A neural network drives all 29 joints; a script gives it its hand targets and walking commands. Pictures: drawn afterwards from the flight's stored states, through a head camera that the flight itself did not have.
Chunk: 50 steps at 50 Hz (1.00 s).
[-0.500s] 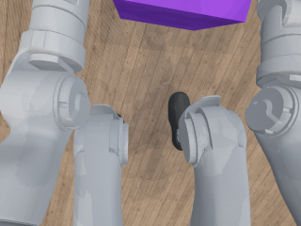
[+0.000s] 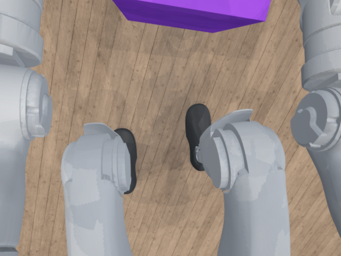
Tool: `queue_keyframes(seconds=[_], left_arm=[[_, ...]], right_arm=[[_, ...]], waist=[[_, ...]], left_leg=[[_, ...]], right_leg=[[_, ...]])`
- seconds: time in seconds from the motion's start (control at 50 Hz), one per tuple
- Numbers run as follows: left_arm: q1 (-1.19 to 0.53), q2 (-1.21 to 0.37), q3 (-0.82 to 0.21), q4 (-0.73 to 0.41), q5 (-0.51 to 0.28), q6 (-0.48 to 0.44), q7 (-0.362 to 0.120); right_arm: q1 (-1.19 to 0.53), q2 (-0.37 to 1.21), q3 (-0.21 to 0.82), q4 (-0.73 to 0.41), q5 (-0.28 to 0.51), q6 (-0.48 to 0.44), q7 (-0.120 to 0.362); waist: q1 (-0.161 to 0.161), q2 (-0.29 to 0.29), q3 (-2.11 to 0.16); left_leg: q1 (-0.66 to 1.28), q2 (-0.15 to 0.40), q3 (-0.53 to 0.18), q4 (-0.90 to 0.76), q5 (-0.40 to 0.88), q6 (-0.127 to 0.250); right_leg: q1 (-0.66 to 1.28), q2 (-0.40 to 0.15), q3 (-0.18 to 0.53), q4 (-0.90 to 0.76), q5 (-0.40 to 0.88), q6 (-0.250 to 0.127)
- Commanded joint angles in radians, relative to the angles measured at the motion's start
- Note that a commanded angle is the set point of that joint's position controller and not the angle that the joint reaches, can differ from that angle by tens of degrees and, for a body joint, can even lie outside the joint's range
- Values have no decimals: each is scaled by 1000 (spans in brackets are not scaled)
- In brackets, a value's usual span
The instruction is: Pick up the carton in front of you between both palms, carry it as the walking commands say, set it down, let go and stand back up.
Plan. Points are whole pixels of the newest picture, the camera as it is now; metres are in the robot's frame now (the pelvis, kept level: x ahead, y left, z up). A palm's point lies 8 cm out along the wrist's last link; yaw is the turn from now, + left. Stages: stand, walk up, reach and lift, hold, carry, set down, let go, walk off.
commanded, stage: set down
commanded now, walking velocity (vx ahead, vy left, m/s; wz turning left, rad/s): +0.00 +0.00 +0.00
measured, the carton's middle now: out of the picture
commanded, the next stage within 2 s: let go in 0.92 s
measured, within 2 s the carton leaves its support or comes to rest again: neither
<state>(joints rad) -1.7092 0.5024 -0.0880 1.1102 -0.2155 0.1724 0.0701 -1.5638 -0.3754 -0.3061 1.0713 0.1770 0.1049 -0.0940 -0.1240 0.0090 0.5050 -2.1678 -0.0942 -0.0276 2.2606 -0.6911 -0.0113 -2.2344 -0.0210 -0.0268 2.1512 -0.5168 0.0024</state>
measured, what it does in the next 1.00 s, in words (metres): rises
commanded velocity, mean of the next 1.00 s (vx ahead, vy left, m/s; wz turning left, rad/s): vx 0.00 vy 0.00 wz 0.00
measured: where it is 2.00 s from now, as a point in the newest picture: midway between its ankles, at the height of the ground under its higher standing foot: (162, 159)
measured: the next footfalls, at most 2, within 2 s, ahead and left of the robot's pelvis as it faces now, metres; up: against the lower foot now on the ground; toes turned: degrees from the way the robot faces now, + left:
none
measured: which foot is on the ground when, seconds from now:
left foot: down 0.00-1.00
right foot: down 0.00-1.00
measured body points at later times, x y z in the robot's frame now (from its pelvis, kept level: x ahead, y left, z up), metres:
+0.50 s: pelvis +0.01 +0.00 +0.12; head +0.37 -0.01 +0.38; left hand +0.64 +0.12 +0.01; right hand +0.56 -0.26 +0.01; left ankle +0.08 +0.11 -0.34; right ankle +0.13 -0.12 -0.34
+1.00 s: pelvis +0.03 -0.01 +0.26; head +0.37 -0.02 +0.56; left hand +0.64 +0.12 +0.16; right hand +0.55 -0.27 +0.15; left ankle +0.08 +0.11 -0.34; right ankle +0.13 -0.12 -0.34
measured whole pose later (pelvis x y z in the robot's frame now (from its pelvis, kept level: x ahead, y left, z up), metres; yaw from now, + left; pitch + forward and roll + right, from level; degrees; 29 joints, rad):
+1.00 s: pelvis +0.03 -0.01 +0.26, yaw +1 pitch +48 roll +1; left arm -1.41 0.39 0.22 1.01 0.06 0.26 -0.03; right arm -1.20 -0.23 -0.43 0.78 -0.01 0.24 -0.03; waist -0.13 0.04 0.00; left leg -1.64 -0.07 -0.05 1.21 -0.40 -0.01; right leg -1.69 0.02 0.02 1.14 -0.28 0.00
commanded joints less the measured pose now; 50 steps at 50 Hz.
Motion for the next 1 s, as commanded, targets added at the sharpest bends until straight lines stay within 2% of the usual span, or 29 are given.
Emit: queue_keyframes(seconds=[0.0,0.06,0.16,0.24,0.34,0.5,0.58,0.74,0.84,0.92,0.98], left_arm=[[-354,120,54,-166,19,3,14],[-346,134,87,-182,41,44,25],[-249,76,140,-69,91,64,-4],[-205,50,178,-45,132,51,-23],[-211,41,195,-100,162,62,-28],[-197,32,193,-227,164,106,-26],[-153,30,211,-249,172,116,-32],[-60,23,256,-219,202,99,-65],[-31,18,278,-210,227,82,-88],[12,-11,309,-186,264,70,-103],[93,-48,347,-205,309,64,-93]], right_arm=[[-273,-143,21,-197,19,18,-19],[-256,-142,14,-251,7,67,-41],[-181,-75,-25,-206,-56,93,-33],[-142,-44,-63,-202,-98,86,-9],[-111,-56,-88,-245,-112,99,4],[-51,-91,-89,-356,-94,138,14],[-12,-79,-86,-387,-93,151,22],[69,-27,-99,-393,-120,144,35],[103,-2,-115,-405,-148,132,40],[141,28,-130,-392,-181,120,53],[211,39,-131,-407,-219,112,76]], waist=[[-67,99,-1592],[-65,86,-1638],[-61,65,-1414],[-60,69,-1377],[-72,113,-1487],[-84,169,-1703],[-74,157,-1716],[-60,110,-1635],[-59,105,-1612],[-51,104,-1553],[-37,103,-1584]], left_leg=[[432,23,70,-256,317,-12],[474,12,81,-317,292,1],[381,9,66,-419,223,9],[368,5,56,-484,244,6],[508,-3,52,-567,305,-3],[783,-14,43,-693,470,-15],[829,-16,40,-766,515,-17],[808,-13,42,-947,518,-19],[856,-9,39,-1063,533,-21],[888,-5,34,-1145,535,-22],[976,-6,29,-1204,592,-26]], right_leg=[[1082,40,-8,-116,562,0],[1096,53,-34,-180,519,7],[912,56,-33,-290,396,18],[849,56,-29,-349,403,27],[842,63,-45,-436,425,32],[926,83,-62,-581,523,29],[991,86,-55,-655,568,28],[1154,81,-27,-819,628,32],[1257,78,-18,-934,659,33],[1293,74,-12,-1017,648,35],[1356,75,-13,-1069,677,35]])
